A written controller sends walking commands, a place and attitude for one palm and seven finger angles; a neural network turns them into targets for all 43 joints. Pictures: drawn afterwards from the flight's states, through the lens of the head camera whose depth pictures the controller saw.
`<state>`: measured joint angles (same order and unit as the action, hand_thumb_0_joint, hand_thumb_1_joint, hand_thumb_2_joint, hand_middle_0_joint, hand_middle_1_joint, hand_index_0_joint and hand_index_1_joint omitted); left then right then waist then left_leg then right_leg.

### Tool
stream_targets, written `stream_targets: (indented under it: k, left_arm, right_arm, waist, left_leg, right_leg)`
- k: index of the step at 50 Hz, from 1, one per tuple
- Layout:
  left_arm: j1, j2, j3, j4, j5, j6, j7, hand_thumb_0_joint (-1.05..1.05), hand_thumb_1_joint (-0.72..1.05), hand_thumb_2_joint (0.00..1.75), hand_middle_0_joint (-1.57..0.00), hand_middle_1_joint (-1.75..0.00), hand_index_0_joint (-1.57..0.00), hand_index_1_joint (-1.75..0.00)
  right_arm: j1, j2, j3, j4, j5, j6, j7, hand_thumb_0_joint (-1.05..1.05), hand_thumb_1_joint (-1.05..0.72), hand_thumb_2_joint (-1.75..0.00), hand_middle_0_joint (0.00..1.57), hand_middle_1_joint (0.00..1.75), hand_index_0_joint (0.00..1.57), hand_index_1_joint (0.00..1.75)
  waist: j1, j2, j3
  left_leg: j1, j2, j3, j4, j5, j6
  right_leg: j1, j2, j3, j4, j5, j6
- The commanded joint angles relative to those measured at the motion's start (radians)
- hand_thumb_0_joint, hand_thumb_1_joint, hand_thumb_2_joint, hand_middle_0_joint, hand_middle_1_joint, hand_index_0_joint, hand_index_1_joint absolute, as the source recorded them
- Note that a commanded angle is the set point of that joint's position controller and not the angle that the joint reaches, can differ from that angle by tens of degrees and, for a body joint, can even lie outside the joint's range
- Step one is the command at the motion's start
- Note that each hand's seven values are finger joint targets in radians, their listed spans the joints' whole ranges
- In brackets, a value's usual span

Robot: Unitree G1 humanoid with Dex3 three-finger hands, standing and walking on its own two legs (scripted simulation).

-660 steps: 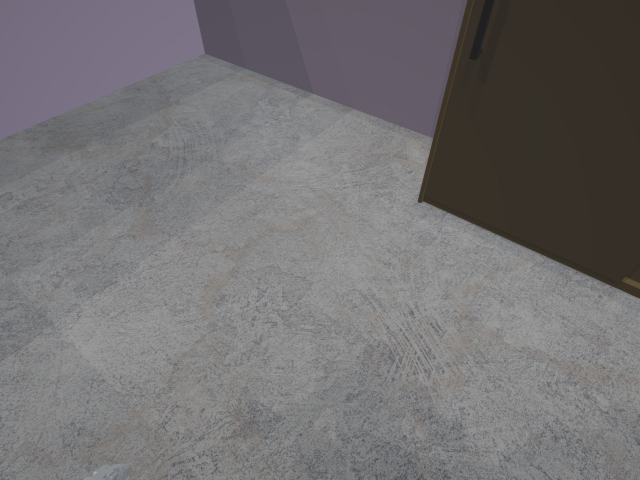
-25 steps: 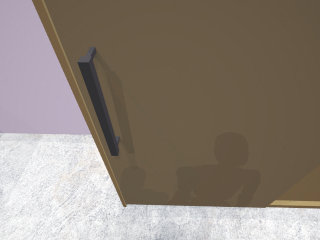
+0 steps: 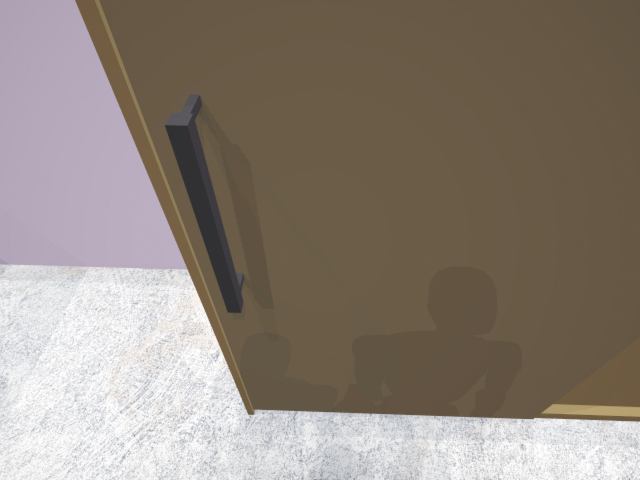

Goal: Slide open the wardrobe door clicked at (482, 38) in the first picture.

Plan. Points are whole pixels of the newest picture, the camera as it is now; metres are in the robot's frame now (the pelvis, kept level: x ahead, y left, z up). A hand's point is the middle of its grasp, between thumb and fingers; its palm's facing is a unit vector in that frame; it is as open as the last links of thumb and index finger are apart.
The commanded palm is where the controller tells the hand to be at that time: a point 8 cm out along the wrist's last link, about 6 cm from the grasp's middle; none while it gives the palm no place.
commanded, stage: shuffle to correct the standing spot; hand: left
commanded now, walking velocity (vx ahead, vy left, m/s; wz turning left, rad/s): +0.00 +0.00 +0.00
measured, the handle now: (218, 224) +0.40 +0.17 +0.11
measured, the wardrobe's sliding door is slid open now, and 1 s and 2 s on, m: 0.00 0.00 0.00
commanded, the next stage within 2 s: come to a stop and stand still in 0.34 s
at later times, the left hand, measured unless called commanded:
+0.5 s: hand out of the picture -0.02 +0.20 -0.19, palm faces +0.04 -0.97 -0.23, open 7.4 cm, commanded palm none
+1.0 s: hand out of the picture -0.10 +0.19 -0.18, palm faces +0.04 -0.99 -0.14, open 7.4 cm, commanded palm none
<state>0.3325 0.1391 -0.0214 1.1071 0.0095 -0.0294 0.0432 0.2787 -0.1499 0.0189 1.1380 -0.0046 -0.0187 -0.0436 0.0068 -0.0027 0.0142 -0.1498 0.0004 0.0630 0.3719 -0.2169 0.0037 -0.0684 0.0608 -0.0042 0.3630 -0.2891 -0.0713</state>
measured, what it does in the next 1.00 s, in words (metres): shifts its weight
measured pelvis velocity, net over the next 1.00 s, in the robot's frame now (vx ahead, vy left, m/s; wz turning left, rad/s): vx -0.05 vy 0.04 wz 0.00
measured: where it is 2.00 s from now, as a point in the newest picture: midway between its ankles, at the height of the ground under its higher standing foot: outside the picture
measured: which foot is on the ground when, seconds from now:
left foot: down 0.00-1.00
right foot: down 0.00-1.00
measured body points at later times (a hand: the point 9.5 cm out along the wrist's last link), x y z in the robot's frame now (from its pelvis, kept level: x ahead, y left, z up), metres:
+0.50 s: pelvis -0.05 +0.02 -0.01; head -0.02 +0.02 +0.44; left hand -0.02 +0.25 -0.17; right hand -0.02 -0.22 -0.17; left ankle -0.03 +0.12 -0.73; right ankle -0.06 -0.07 -0.74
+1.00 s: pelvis -0.05 +0.04 +0.00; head -0.03 +0.04 +0.45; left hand -0.10 +0.24 -0.16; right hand -0.07 -0.17 -0.16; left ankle -0.04 +0.14 -0.74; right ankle -0.06 -0.07 -0.74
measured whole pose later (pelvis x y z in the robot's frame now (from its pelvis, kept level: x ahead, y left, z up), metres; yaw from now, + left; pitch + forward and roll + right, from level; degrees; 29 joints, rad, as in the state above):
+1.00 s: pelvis -0.05 +0.04 +0.00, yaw +0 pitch +0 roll +0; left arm 0.37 0.12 -0.01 1.14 0.01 -0.01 0.03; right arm 0.31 -0.10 0.01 1.14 -0.01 -0.01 -0.04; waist 0.01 -0.01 0.03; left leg -0.19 -0.02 0.03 0.40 -0.21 0.02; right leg -0.17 0.01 -0.01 0.41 -0.24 -0.02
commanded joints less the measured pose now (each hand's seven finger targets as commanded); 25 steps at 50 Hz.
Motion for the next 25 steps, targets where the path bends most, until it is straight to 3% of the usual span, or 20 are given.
stream_targets:
  k: [1, 4, 6, 8, 10, 15, 17, 20, 23, 24, 25]
  left_arm:
    - [0.089, 0.104, 0.019, -0.013, -0.003, -0.008, 0.005, 0.0, 0.9, 0.9, -0.2, -0.3, -0.2, -0.3]
    - [0.087, 0.107, 0.021, -0.014, -0.004, -0.008, 0.005, 0.0, 0.9, 0.9, -0.2, -0.3, -0.2, -0.3]
    - [0.057, 0.171, 0.037, -0.04, 0.0, -0.013, 0.005, 0.0, 0.9, 0.9, -0.2, -0.3, -0.2, -0.3]
    - [0.073, 0.132, 0.033, -0.047, -0.002, -0.005, 0.011, 0.0, 0.9, 0.9, -0.2, -0.3, -0.2, -0.3]
    - [0.084, 0.118, 0.036, -0.055, 0.001, 0.005, 0.015, 0.0, 0.9, 0.9, -0.2, -0.3, -0.2, -0.3]
    - [0.055, 0.148, 0.055, -0.096, 0.005, 0.023, 0.015, 0.0, 0.9, 0.9, -0.2, -0.3, -0.2, -0.3]
    - [0.038, 0.16, 0.062, -0.112, 0.005, 0.029, 0.013, 0.0, 0.9, 0.9, -0.2, -0.3, -0.2, -0.3]
    - [0.005, 0.177, 0.069, -0.135, 0.009, 0.038, 0.009, 0.0, 0.9, 0.9, -0.2, -0.3, -0.2, -0.3]
    - [-0.058, 0.193, 0.079, -0.164, 0.017, 0.046, 0.01, 0.0, 0.9, 0.9, -0.2, -0.3, -0.2, -0.3]
    - [-0.083, 0.194, 0.079, -0.174, 0.022, 0.043, 0.01, 0.0, 0.9, 0.9, -0.2, -0.3, -0.2, -0.3]
    - [-0.1, 0.189, 0.077, -0.179, 0.023, 0.038, 0.008, 0.0, 0.9, 0.9, -0.2, -0.3, -0.2, -0.3]
  right_arm:
    - [0.066, -0.095, -0.013, -0.02, -0.004, -0.013, -0.007, 0.0, -0.9, -0.9, 0.2, 0.3, 0.2, 0.3]
    - [0.065, -0.096, -0.013, -0.021, -0.004, -0.013, -0.007, 0.0, -0.9, -0.9, 0.2, 0.3, 0.2, 0.3]
    - [0.033, -0.154, -0.03, -0.042, 0.0, -0.018, -0.008, 0.0, -0.9, -0.9, 0.2, 0.3, 0.2, 0.3]
    - [0.049, -0.107, -0.025, -0.052, -0.002, -0.01, -0.007, 0.0, -0.9, -0.9, 0.2, 0.3, 0.2, 0.3]
    - [0.063, -0.086, -0.028, -0.062, -0.003, 0.0, -0.008, 0.0, -0.9, -0.9, 0.2, 0.3, 0.2, 0.3]
    - [0.043, -0.109, -0.051, -0.11, -0.007, 0.028, -0.004, 0.0, -0.9, -0.9, 0.2, 0.3, 0.2, 0.3]
    - [0.038, -0.114, -0.058, -0.127, -0.009, 0.038, -0.003, 0.0, -0.9, -0.9, 0.2, 0.3, 0.2, 0.3]
    - [0.036, -0.104, -0.069, -0.148, -0.009, 0.054, 0.001, 0.0, -0.9, -0.9, 0.2, 0.3, 0.2, 0.3]
    - [0.028, -0.085, -0.082, -0.159, -0.011, 0.068, 0.006, 0.0, -0.9, -0.9, 0.2, 0.3, 0.2, 0.3]
    - [0.047, -0.069, -0.082, -0.158, -0.008, 0.062, 0.008, 0.0, -0.9, -0.9, 0.2, 0.3, 0.2, 0.3]
    - [0.083, -0.052, -0.074, -0.151, -0.004, 0.051, 0.01, 0.0, -0.9, -0.9, 0.2, 0.3, 0.2, 0.3]
  waist:
    - [0.005, -0.023, 0.058]
    - [0.004, -0.028, 0.053]
    - [0.008, -0.018, 0.062]
    - [0.008, -0.011, 0.018]
    - [0.01, -0.025, 0.018]
    - [0.008, -0.03, 0.005]
    - [0.004, -0.035, 0.001]
    - [-0.001, -0.102, 0.029]
    - [-0.007, -0.137, 0.075]
    - [-0.023, -0.131, 0.073]
    - [-0.044, -0.108, 0.054]
  left_leg:
    - [0.028, 0.111, -0.089, -0.026, 0.207, 0.03]
    - [0.027, 0.109, -0.093, -0.029, 0.199, 0.029]
    - [0.021, 0.114, -0.102, -0.026, 0.258, 0.037]
    - [0.033, 0.115, -0.091, -0.001, 0.317, 0.029]
    - [0.023, 0.112, -0.082, 0.026, 0.338, 0.024]
    - [-0.014, 0.105, -0.073, 0.104, 0.309, 0.015]
    - [-0.031, 0.094, -0.072, 0.145, 0.278, 0.011]
    - [-0.064, 0.052, -0.056, 0.252, 0.122, -0.001]
    - [-0.119, 0.014, -0.081, 0.453, -0.206, -0.015]
    - [-0.107, 0.024, -0.105, 0.429, -0.225, -0.009]
    - [-0.071, 0.035, -0.106, 0.291, -0.185, -0.004]
  right_leg:
    - [-0.081, -0.164, 0.116, -0.058, 0.358, 0.039]
    - [-0.077, -0.165, 0.117, -0.059, 0.35, 0.039]
    - [-0.077, -0.175, 0.122, -0.042, 0.449, 0.036]
    - [-0.065, -0.186, 0.127, -0.009, 0.527, 0.042]
    - [-0.071, -0.19, 0.129, 0.022, 0.564, 0.046]
    - [-0.106, -0.209, 0.157, 0.072, 0.544, 0.02]
    - [-0.125, -0.226, 0.179, 0.082, 0.531, -0.005]
    - [-0.189, -0.286, 0.231, 0.043, 0.484, -0.061]
    - [-0.29, -0.37, 0.296, -0.02, 0.404, -0.165]
    - [-0.312, -0.364, 0.286, -0.022, 0.34, -0.168]
    - [-0.297, -0.33, 0.26, 0.004, 0.295, -0.141]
